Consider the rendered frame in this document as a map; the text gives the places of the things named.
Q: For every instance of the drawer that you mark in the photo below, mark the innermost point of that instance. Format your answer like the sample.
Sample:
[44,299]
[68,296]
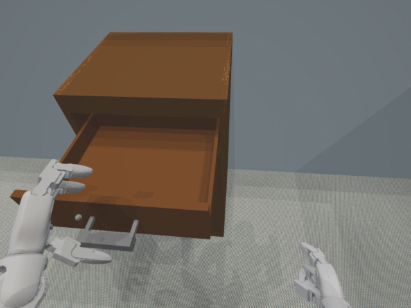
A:
[156,169]

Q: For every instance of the robot left hand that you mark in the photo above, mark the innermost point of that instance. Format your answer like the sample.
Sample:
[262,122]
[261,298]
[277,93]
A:
[31,233]

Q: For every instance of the robot right hand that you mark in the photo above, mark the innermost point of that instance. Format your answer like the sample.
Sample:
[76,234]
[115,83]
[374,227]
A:
[324,279]

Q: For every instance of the left robot forearm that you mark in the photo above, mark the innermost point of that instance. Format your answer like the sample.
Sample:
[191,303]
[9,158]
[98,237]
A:
[23,283]

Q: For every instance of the handle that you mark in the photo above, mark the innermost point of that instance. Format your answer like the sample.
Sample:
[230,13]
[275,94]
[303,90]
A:
[107,240]

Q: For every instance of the cabinet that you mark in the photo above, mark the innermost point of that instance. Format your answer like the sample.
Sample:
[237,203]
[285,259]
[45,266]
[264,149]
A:
[172,74]

